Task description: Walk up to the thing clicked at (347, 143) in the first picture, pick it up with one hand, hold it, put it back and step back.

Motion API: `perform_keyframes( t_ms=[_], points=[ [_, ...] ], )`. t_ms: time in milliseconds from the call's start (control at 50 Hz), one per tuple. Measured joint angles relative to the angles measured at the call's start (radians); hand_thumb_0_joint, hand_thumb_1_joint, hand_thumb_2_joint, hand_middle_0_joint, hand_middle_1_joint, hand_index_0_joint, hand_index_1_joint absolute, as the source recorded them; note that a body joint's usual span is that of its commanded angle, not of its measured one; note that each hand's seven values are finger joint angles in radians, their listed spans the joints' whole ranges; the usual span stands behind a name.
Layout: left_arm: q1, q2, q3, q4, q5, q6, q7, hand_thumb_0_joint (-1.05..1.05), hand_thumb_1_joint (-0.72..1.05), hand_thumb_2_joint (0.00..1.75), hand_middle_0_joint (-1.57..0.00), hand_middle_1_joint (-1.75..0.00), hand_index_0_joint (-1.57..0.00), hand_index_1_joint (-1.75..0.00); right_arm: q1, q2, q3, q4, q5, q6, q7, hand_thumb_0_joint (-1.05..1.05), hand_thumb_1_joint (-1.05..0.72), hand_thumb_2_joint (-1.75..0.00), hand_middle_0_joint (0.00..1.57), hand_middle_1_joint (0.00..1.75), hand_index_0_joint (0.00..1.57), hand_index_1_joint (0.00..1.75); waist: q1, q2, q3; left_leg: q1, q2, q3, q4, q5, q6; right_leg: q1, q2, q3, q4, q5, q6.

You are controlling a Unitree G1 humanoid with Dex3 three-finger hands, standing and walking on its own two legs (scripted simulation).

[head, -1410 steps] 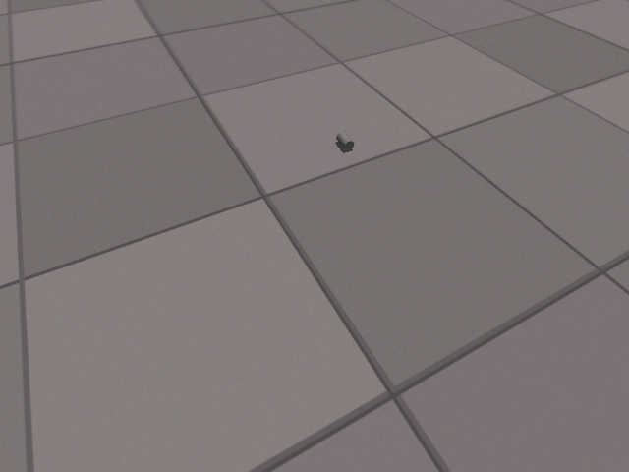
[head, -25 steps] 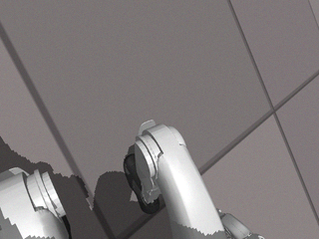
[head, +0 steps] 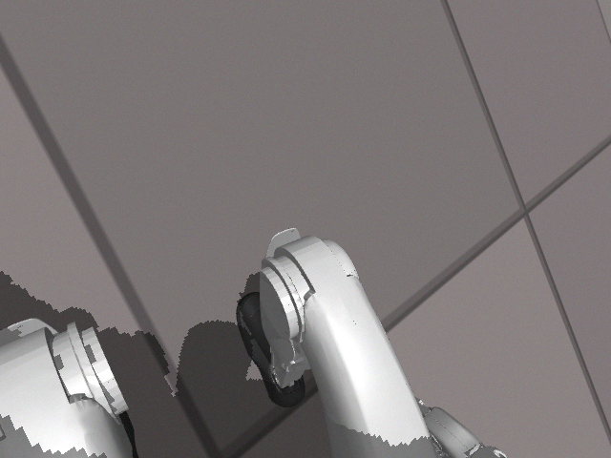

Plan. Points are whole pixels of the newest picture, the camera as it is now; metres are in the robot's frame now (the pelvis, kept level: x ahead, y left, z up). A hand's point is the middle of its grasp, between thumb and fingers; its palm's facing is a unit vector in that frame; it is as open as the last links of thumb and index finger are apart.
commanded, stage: open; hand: left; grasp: from above
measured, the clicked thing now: out of the picture +0.49 +0.32 -0.28
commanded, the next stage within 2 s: withdraw in 0.14 s
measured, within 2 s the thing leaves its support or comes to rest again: neither
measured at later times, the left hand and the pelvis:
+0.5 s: hand out of the picture +0.49 +0.32 -0.21, palm faces -0.33 -0.12 -0.94, open 13.3 cm; pelvis +0.00 +0.00 +0.01, yaw +0 degrees
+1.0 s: hand out of the picture +0.44 +0.30 -0.07, palm faces -0.50 -0.13 -0.86, open 13.3 cm; pelvis -0.01 -0.02 +0.06, yaw +7 degrees
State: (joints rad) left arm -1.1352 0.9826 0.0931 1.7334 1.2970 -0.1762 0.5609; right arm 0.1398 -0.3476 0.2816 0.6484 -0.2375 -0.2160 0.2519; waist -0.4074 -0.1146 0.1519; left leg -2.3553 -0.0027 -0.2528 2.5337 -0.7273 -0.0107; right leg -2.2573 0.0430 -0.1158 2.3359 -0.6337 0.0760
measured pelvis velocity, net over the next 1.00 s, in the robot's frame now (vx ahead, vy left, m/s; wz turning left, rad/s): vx -0.01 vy -0.02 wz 0.13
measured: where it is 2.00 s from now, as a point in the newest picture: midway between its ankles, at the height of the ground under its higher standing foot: (206, 415)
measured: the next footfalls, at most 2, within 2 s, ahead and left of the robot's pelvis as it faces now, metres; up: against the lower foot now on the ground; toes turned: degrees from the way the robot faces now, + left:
none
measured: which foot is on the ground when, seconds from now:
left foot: down 0.00-1.00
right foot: down 0.00-1.00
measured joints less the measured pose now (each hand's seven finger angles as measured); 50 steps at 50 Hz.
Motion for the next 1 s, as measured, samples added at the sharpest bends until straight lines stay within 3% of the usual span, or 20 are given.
perform_keyframes(
  t_ms=[240, 320, 420, 500, 620, 720, 820, 900, 1000],
  points=[
    [0.002, -0.007, -0.016, 0.008, -0.004, 0.004, 0.014, 0.00, -0.29, 0.81, -0.27, -0.81, -0.26, -0.81, 0.002, -0.001, 0.000, -0.003, -0.001, 0.001, 0.001, 0.00, -0.90, -0.90, 0.20, 0.30, 0.20, 0.30, -0.002, 0.002, 0.002, 0.004, 0.001, -0.001, -0.002, 0.001, -0.003, 0.001, 0.001, 0.000, 0.000, 0.003, 0.003],
    [-0.001, -0.005, -0.003, 0.005, -0.011, 0.005, 0.012, 0.00, -0.32, 0.84, -0.24, -0.84, -0.24, -0.84, 0.000, -0.004, 0.001, -0.010, 0.004, -0.003, -0.003, 0.00, -0.90, -0.90, 0.20, 0.30, 0.20, 0.30, -0.003, 0.002, 0.009, 0.004, 0.003, 0.001, -0.006, 0.005, -0.001, 0.001, 0.002, 0.001, -0.004, 0.007, 0.003],
    [0.010, -0.011, 0.017, -0.075, -0.005, 0.008, 0.002, 0.00, -0.34, 0.86, -0.23, -0.86, -0.23, -0.86, 0.014, -0.003, -0.008, -0.008, 0.008, 0.000, -0.005, 0.00, -0.91, -0.90, 0.20, 0.30, 0.20, 0.30, 0.006, 0.004, -0.005, 0.003, 0.004, 0.003, -0.012, 0.004, -0.004, -0.004, 0.001, 0.002, -0.008, 0.007, -0.003],
    [0.055, -0.052, 0.029, -0.195, -0.013, 0.030, -0.017, 0.00, -0.36, 0.87, -0.22, -0.87, -0.22, -0.87, 0.037, 0.007, -0.039, 0.007, 0.020, 0.019, 0.002, 0.00, -0.91, -0.90, 0.20, 0.30, 0.21, 0.30, 0.027, 0.033, -0.061, -0.004, 0.002, 0.006, -0.023, -0.005, -0.010, -0.014, -0.005, 0.003, -0.012, -0.005, -0.010],
    [0.124, -0.150, -0.002, -0.366, -0.070, 0.111, -0.115, 0.00, -0.38, 0.89, -0.21, -0.87, -0.20, -0.88, 0.061, 0.025, -0.118, 0.028, 0.070, 0.085, 0.018, 0.00, -0.91, -0.90, 0.20, 0.30, 0.21, 0.30, 0.088, 0.111, -0.185, 0.004, -0.001, 0.043, -0.069, -0.014, -0.008, -0.014, -0.022, 0.029, -0.029, -0.030, -0.021],
    [0.109, -0.207, -0.081, -0.415, -0.146, 0.170, -0.267, 0.00, -0.38, 0.90, -0.21, -0.87, -0.19, -0.88, 0.037, 0.036, -0.169, 0.022, 0.111, 0.154, -0.002, 0.00, -0.91, -0.90, 0.20, 0.30, 0.20, 0.30, 0.141, 0.153, -0.227, 0.057, 0.001, 0.086, -0.142, 0.005, 0.002, 0.029, -0.033, 0.061, -0.075, -0.028, -0.015],
    [0.088, -0.254, -0.141, -0.447, -0.202, 0.159, -0.420, 0.00, -0.39, 0.92, -0.20, -0.88, -0.19, -0.89, 0.017, 0.030, -0.191, -0.009, 0.139, 0.203, -0.054, 0.00, -0.91, -0.90, 0.20, 0.30, 0.20, 0.30, 0.174, 0.168, -0.220, 0.118, -0.002, 0.113, -0.223, 0.042, 0.002, 0.083, -0.044, 0.078, -0.135, -0.005, -0.021],
    [0.082, -0.277, -0.157, -0.451, -0.201, 0.106, -0.482, 0.00, -0.39, 0.92, -0.20, -0.89, -0.19, -0.90, 0.015, 0.020, -0.192, -0.027, 0.146, 0.228, -0.106, 0.00, -0.91, -0.90, 0.20, 0.30, 0.20, 0.30, 0.177, 0.157, -0.209, 0.145, -0.004, 0.118, -0.266, 0.070, -0.001, 0.105, -0.048, 0.081, -0.168, 0.017, -0.024],
    [0.081, -0.271, -0.139, -0.415, -0.146, 0.021, -0.450, 0.00, -0.38, 0.92, -0.21, -0.88, -0.20, -0.90, 0.024, 0.006, -0.178, -0.026, 0.139, 0.245, -0.150, 0.00, -0.91, -0.90, 0.20, 0.30, 0.20, 0.30, 0.157, 0.126, -0.203, 0.136, -0.006, 0.108, -0.266, 0.088, -0.009, 0.094, -0.047, 0.072, -0.167, 0.036, -0.027]
  ],
)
